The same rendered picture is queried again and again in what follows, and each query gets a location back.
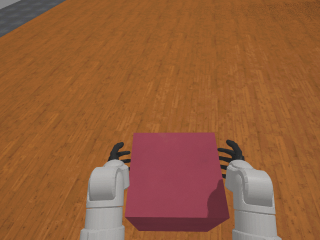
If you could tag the robot left forearm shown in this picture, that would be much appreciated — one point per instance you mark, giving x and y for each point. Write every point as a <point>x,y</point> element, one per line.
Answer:
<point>105,198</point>

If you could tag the robot right hand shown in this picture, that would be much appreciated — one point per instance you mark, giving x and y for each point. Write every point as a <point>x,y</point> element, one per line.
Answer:
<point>236,154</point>

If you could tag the robot right forearm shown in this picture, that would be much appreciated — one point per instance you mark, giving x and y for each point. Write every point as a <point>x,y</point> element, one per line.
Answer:
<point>253,201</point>

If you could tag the robot left hand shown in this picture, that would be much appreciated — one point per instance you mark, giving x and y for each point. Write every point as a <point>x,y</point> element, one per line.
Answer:
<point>114,154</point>

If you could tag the carton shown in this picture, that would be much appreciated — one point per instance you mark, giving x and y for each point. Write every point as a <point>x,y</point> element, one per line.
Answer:
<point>175,183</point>

